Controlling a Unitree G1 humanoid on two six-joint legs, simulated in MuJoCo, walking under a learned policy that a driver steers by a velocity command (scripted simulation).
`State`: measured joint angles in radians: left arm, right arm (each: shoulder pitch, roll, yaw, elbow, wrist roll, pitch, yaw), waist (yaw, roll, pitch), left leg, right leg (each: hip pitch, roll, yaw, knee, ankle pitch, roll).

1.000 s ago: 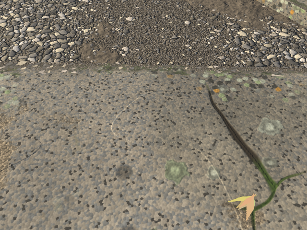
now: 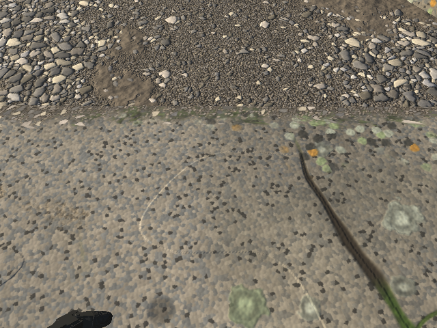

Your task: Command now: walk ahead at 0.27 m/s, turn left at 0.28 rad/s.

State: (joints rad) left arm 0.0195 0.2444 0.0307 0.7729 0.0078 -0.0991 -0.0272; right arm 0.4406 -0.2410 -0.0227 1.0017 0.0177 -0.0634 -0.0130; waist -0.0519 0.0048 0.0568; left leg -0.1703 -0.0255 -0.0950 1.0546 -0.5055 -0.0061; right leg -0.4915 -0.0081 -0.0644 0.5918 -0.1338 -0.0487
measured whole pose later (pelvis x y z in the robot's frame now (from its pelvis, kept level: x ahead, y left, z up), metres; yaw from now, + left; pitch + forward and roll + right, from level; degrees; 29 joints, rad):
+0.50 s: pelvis +0.12 +0.02 +0.02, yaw +10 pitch +2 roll -1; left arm 0.14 0.29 0.04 0.91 0.00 -0.01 0.01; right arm 0.12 -0.24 -0.05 0.73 -0.02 0.01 -0.01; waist 0.02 -0.03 0.04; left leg -0.35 0.01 0.02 0.52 -0.20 0.04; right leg -0.33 -0.04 -0.10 0.78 -0.52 0.03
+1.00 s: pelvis +0.15 +0.01 +0.02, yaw +11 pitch -1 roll +0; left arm 0.17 0.22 0.02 1.05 0.01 -0.01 0.02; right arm 0.16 -0.23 -0.06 0.96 -0.01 0.00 -0.03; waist 0.00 0.00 0.04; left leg -0.24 0.01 0.02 0.49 -0.22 0.00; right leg -0.18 -0.02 -0.01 0.50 -0.29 0.01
